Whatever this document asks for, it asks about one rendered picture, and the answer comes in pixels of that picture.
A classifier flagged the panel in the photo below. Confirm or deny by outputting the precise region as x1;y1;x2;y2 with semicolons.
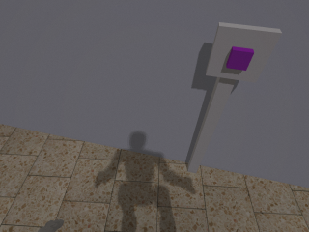
187;22;282;173

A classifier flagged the button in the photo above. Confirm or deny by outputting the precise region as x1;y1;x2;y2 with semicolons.
226;46;254;71

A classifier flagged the robot left hand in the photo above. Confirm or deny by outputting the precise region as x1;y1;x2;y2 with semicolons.
38;219;64;232

